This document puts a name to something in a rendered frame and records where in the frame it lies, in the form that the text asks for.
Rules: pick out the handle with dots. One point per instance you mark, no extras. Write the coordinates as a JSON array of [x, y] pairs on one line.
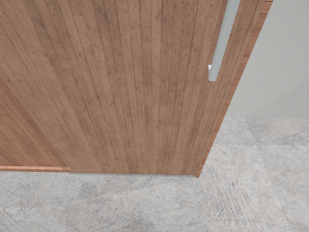
[[223, 38]]

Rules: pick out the wardrobe door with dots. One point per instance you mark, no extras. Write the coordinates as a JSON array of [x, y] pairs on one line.
[[22, 142], [122, 86]]

